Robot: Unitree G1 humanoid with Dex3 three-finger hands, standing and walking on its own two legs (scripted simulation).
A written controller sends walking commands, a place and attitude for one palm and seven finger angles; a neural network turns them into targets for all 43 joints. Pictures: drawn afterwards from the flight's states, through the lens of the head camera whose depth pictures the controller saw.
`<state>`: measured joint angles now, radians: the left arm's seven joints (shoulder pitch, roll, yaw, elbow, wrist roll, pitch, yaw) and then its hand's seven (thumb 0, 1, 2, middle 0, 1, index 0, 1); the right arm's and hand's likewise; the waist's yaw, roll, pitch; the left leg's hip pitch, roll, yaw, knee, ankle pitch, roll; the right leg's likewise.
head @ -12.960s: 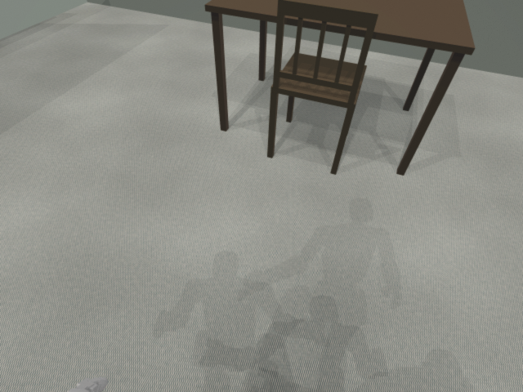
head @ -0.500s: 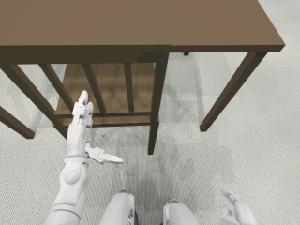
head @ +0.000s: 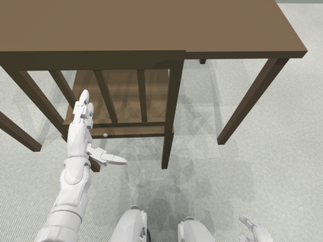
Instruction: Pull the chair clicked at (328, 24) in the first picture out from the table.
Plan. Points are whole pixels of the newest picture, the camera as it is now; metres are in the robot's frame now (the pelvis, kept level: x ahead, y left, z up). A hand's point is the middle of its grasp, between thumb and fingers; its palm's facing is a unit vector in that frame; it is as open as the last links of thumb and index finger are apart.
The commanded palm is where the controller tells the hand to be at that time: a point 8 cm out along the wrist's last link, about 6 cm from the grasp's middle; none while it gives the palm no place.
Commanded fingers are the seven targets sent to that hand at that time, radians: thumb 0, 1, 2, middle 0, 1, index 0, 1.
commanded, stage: aim the fingers beside a spindle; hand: left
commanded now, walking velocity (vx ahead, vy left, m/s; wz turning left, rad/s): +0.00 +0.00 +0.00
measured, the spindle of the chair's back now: (107, 98) +0.49 +0.17 +0.00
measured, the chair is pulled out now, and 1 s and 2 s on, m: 0.00 0.00 0.00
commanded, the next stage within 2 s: push the fingers through the gap in 0.92 s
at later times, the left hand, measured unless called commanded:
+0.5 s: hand (116, 148) +0.34 +0.12 +0.01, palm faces +0.04 -1.00 +0.03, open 16.9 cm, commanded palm +0.33 +0.18 +0.03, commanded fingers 0.00 -0.50 0.30 -0.06 -0.08 -0.06 -0.08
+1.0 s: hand (110, 134) +0.36 +0.14 +0.03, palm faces +0.09 -0.99 -0.05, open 16.9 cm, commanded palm +0.33 +0.19 +0.02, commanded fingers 0.00 -0.50 0.30 -0.06 -0.08 -0.06 -0.08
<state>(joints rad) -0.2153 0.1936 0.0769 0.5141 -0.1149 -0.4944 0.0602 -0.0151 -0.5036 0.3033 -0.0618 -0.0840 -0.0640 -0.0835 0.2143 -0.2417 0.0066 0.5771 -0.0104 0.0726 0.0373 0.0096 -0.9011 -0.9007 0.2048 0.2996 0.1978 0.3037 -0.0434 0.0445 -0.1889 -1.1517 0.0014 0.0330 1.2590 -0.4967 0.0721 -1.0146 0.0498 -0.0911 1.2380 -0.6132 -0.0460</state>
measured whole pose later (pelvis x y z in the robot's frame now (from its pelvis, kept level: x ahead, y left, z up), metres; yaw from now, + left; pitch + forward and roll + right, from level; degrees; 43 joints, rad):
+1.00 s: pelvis +0.00 -0.01 +0.00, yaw +0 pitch +22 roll -3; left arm -0.20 0.19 0.07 0.50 -0.12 -0.53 0.05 -0.01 -0.51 0.30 -0.06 -0.08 -0.06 -0.08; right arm 0.21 -0.25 0.01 0.59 -0.01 0.06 0.03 0.01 -0.90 -0.90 0.20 0.30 0.20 0.30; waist -0.04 0.04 -0.19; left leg -1.15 0.00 0.03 1.26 -0.50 0.06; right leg -1.01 0.05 -0.10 1.24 -0.62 -0.06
